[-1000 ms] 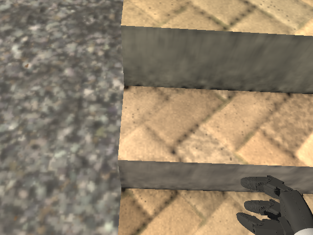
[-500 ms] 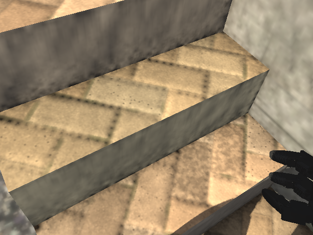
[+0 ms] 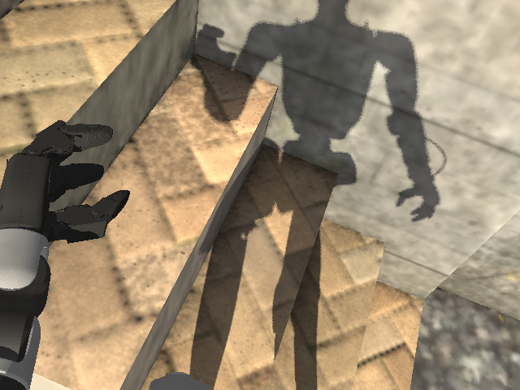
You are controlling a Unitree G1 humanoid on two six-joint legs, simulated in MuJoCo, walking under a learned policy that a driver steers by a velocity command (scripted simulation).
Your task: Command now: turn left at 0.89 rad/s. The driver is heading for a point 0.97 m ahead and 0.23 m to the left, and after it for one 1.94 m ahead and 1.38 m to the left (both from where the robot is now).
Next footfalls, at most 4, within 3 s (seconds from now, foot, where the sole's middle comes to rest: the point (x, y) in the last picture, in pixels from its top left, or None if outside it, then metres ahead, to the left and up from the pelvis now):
0.06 right None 0.05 -0.12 -0.79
0.32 right None -0.21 -0.02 -1.20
0.48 left None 0.06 0.29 -1.15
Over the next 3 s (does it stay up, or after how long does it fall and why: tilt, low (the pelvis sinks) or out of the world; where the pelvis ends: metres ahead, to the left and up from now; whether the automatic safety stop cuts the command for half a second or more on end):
falls after 0.86 s (tilt)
